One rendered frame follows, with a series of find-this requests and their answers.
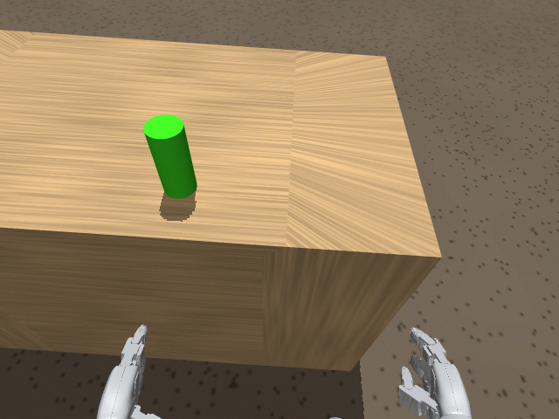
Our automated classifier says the right robot hand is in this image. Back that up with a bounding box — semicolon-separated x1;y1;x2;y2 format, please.
399;327;472;419

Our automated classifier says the left robot hand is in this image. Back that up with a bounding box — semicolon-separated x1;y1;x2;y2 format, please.
97;325;162;419

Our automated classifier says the can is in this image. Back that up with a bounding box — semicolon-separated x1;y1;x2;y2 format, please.
143;114;197;199

